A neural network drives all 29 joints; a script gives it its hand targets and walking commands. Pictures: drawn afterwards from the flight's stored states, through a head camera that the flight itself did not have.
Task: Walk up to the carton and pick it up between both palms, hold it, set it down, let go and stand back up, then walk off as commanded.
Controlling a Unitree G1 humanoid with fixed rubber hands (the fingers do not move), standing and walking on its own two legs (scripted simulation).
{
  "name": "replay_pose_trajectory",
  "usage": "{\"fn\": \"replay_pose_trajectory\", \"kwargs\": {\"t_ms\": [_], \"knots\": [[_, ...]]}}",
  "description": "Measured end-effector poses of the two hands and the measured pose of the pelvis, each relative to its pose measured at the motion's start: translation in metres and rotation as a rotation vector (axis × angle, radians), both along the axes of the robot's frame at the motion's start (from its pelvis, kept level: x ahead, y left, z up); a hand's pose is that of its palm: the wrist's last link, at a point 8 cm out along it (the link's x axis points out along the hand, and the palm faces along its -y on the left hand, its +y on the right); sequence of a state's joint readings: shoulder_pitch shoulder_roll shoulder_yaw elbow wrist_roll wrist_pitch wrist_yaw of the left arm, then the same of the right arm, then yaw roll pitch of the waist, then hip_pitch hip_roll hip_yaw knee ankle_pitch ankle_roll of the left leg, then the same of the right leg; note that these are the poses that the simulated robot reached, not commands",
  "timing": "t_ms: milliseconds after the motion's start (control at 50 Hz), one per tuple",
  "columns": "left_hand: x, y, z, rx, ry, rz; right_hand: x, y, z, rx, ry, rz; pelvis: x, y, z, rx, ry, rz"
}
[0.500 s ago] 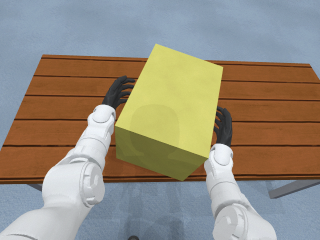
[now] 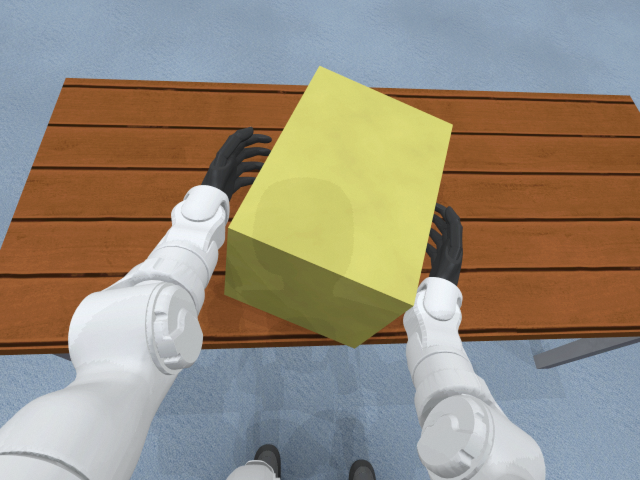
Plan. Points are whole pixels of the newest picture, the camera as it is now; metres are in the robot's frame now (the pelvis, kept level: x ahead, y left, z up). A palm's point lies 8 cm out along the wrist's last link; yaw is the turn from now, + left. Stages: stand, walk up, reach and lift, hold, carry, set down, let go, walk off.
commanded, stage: set down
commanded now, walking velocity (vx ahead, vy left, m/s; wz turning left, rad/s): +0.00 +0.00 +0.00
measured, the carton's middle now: (337, 210) +0.47 -0.01 -0.04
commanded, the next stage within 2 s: none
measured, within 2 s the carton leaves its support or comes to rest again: rests again in 1.02 s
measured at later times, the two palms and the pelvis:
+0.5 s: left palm (219, 187) +0.46 +0.16 +0.01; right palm (432, 269) +0.37 -0.13 -0.02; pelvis -0.01 +0.00 -0.01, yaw +0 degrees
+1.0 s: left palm (214, 194) +0.46 +0.17 +0.00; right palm (425, 272) +0.37 -0.12 -0.03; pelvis -0.02 +0.01 -0.02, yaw +1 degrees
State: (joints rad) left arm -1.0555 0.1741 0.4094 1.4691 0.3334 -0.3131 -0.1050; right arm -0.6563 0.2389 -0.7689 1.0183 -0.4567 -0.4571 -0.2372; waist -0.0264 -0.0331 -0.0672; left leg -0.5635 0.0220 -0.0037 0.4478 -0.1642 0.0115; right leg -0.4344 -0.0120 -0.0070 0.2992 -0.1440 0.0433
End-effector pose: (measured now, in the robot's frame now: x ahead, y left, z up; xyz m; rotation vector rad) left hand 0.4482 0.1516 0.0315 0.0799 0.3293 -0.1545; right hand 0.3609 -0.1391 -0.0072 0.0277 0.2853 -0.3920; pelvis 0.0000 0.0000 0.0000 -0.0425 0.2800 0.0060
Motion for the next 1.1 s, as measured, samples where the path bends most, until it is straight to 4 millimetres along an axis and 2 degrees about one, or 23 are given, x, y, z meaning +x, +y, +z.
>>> {"fn": "replay_pose_trajectory", "kwargs": {"t_ms": [280,680,1100], "knots": [[0.013,0.005,-0.013,-0.009,-0.008,-0.02,0.008,0.006,-0.011,0.01,-0.009,-0.02,0.001,0.001,-0.008,-0.015,0.071,0.008],[0.01,0.009,-0.023,-0.028,-0.025,-0.022,0.005,0.01,-0.017,0.018,-0.032,-0.029,-0.016,0.005,-0.018,-0.031,0.123,0.018],[0.007,0.018,-0.039,-0.039,-0.038,-0.024,0.005,0.016,-0.021,0.015,-0.044,-0.03,-0.021,0.01,-0.025,-0.043,0.144,0.029]]}}
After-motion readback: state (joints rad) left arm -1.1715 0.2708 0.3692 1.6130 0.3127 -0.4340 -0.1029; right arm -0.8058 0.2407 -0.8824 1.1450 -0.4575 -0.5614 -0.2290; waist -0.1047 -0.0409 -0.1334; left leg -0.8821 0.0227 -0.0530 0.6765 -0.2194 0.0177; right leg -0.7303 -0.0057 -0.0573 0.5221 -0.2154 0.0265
